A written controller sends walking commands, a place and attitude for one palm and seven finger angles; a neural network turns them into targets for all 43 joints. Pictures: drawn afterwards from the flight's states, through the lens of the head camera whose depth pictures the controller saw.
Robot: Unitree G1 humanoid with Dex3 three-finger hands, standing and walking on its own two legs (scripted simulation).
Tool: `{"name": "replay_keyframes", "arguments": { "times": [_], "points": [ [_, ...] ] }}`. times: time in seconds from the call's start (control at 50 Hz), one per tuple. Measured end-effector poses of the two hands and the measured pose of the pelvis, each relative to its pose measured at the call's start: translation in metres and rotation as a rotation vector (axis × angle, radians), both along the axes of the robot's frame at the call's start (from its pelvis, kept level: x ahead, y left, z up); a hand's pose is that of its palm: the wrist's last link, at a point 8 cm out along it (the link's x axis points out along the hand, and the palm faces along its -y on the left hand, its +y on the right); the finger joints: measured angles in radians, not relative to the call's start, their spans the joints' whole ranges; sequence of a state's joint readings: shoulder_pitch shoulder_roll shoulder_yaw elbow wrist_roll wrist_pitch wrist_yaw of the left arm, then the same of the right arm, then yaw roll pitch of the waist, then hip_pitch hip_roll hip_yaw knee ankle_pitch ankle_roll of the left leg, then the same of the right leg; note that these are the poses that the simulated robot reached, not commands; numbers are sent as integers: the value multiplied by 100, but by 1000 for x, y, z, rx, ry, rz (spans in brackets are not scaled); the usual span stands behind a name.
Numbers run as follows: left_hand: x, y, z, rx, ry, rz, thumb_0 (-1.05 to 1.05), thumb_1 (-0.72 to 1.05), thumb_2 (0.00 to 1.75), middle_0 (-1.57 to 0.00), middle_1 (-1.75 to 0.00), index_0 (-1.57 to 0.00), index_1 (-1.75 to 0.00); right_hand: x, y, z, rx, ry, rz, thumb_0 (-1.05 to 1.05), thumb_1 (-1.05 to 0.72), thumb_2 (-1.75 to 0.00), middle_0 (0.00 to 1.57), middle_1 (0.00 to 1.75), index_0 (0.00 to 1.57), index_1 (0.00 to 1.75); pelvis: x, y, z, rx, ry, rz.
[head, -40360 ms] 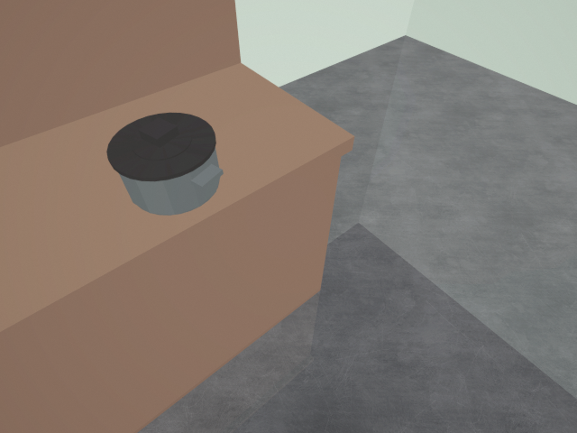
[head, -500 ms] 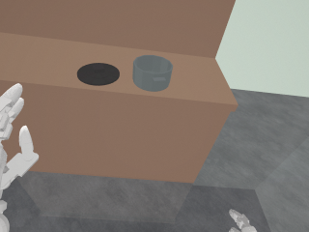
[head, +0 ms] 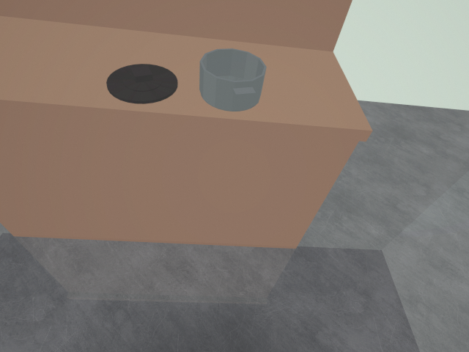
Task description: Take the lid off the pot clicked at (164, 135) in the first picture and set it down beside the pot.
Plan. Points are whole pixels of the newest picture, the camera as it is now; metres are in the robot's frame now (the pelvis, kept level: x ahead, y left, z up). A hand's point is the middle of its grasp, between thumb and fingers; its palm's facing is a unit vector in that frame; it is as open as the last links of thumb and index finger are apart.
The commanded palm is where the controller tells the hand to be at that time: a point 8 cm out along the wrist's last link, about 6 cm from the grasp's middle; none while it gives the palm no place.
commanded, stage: stop stepping back and stand still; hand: left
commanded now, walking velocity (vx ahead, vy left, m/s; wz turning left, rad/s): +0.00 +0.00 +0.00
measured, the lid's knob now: (141, 74) +0.77 +0.26 +0.05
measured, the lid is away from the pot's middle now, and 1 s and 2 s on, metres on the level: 0.24 0.24 0.24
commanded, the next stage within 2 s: let the arm hang, fingers relaxed in 0.64 s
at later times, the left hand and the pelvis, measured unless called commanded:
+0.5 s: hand out of the picture +0.09 +0.19 -0.15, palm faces -0.01 -0.97 -0.23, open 7.3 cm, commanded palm none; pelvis +0.04 +0.01 +0.02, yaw +0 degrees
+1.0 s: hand out of the picture +0.08 +0.18 -0.15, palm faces -0.02 -0.98 -0.21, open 7.3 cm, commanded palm none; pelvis +0.04 +0.00 +0.03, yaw -1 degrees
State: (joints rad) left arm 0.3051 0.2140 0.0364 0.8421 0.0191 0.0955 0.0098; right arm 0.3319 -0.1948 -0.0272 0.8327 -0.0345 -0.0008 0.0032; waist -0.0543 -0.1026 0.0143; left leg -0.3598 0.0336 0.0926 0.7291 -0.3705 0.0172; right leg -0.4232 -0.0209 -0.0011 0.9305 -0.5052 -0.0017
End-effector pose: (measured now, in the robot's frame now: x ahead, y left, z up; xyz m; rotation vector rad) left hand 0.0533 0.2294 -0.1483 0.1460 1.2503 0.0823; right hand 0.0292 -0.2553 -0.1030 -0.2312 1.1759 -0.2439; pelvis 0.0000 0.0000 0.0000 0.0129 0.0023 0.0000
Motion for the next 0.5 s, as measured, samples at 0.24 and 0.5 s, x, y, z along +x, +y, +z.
{"name": "replay_keyframes", "arguments": {
  "times": [0.24,0.5],
  "points": [
    [-55,2,19,27,240,56,1,93,90,-20,-30,-20,-30,-40,22,-6,79,284,-87,1,-91,-89,20,30,20,30,25,1,20,-23,6,13],
    [32,10,31,72,59,22,1,92,90,-20,-30,-20,-30,-2,50,-18,147,212,-98,2,-94,-89,21,30,20,30,39,9,25,-12,-19,-7]
  ]
}}
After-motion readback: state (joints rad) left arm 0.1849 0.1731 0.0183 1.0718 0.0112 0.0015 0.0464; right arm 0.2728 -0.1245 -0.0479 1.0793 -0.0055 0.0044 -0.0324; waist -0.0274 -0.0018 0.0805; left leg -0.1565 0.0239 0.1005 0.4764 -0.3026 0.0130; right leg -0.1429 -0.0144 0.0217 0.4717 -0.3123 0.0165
